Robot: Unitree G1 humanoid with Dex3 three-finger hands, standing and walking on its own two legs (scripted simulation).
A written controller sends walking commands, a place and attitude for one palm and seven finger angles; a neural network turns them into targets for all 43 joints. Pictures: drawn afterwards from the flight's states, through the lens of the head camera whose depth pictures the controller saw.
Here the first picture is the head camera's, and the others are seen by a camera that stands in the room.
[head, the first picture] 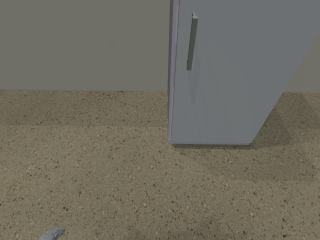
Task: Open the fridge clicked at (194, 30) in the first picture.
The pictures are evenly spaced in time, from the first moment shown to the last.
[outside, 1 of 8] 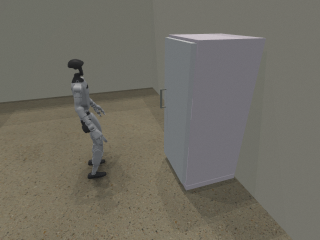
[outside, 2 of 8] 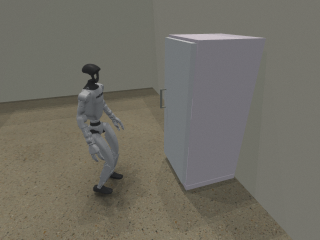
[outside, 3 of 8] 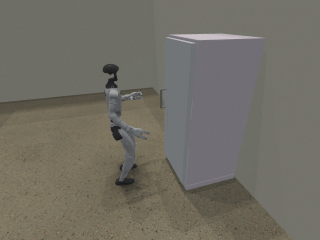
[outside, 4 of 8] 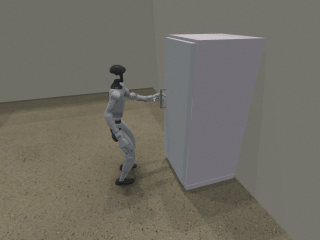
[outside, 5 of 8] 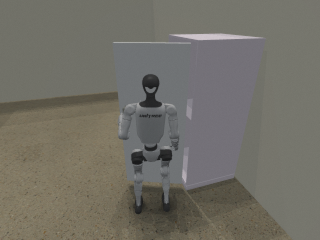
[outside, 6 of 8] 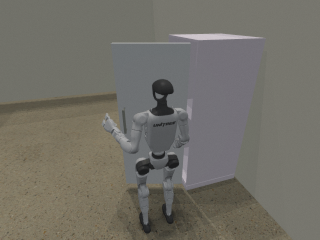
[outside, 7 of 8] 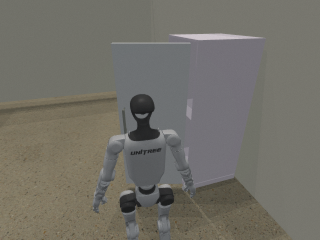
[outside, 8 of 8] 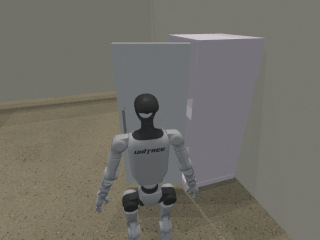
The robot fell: no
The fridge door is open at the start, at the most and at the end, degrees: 0 77 71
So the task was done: yes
